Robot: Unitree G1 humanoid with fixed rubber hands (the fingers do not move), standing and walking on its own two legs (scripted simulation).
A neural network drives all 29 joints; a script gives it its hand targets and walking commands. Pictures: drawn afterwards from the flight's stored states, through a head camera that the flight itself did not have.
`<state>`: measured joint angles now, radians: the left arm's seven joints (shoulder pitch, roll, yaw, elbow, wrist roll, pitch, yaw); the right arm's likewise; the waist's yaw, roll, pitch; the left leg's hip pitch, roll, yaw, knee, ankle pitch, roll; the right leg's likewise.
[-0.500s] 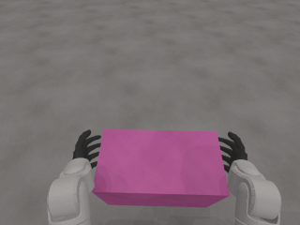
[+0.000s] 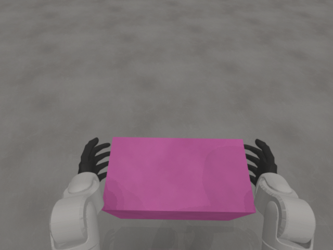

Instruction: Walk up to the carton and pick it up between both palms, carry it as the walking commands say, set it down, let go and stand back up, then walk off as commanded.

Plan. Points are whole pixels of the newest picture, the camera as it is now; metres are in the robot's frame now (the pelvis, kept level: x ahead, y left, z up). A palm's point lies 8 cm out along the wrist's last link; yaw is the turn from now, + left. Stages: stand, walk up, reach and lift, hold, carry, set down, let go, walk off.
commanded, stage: carry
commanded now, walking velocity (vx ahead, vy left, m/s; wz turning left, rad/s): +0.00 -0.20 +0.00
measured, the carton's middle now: (176, 182) +0.27 +0.00 +0.02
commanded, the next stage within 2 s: none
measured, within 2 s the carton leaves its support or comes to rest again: neither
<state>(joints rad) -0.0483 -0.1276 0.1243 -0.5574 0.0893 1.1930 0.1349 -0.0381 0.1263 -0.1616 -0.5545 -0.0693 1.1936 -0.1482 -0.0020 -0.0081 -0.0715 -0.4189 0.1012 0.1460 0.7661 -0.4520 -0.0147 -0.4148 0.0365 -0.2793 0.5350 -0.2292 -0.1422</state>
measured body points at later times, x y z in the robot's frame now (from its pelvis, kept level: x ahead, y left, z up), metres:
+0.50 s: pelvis -0.02 -0.11 +0.01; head -0.02 -0.12 +0.46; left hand +0.23 +0.05 +0.09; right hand +0.22 -0.30 +0.08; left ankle -0.04 +0.03 -0.68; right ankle +0.01 -0.23 -0.72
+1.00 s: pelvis -0.07 -0.25 +0.00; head -0.06 -0.25 +0.45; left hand +0.19 -0.08 +0.10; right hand +0.19 -0.44 +0.10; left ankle -0.02 -0.06 -0.72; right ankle -0.04 -0.39 -0.73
